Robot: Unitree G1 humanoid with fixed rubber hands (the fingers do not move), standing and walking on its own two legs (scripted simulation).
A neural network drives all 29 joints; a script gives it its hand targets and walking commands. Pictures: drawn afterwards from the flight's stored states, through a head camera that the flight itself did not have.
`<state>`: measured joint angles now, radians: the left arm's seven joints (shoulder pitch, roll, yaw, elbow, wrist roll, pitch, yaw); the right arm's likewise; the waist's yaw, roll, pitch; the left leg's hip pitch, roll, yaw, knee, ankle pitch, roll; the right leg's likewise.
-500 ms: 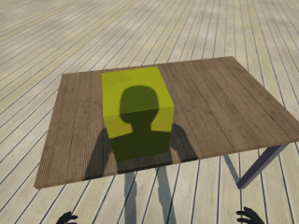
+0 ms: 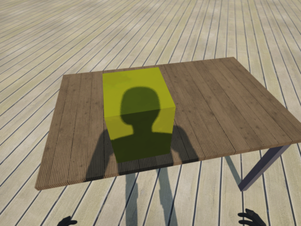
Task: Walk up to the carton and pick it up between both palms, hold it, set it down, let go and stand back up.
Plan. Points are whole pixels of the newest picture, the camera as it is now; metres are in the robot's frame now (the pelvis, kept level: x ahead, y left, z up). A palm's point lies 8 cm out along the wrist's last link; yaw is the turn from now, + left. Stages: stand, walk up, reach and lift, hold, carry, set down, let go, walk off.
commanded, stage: stand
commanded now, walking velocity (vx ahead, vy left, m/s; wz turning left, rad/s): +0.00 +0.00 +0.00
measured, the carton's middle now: (137, 115) +0.50 +0.07 -0.01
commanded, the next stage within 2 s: none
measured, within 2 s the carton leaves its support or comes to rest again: neither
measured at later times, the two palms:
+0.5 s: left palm out of the picture +0.11 +0.28 -0.09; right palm out of the picture +0.12 -0.26 -0.08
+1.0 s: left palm out of the picture +0.10 +0.29 -0.09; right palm out of the picture +0.11 -0.26 -0.09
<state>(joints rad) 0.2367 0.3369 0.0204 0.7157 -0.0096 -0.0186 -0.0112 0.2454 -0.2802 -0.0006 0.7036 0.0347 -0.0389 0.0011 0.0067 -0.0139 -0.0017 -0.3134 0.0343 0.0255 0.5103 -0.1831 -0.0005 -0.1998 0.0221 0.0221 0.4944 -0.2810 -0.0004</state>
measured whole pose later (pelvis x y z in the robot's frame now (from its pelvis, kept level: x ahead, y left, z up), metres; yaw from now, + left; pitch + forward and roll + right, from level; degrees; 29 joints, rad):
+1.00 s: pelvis -0.01 +0.00 +0.00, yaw +0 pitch -1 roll -1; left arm 0.24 0.34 0.02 0.77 -0.01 -0.03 -0.01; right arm 0.25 -0.28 0.00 0.72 0.03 -0.04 0.00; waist 0.01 0.00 0.00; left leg -0.31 0.03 0.03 0.51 -0.17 0.00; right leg -0.20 0.02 0.02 0.49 -0.27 0.00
